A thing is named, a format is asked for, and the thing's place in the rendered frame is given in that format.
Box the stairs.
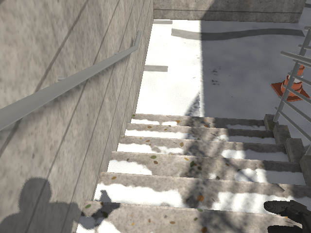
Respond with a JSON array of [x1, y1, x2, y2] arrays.
[[76, 113, 311, 233]]

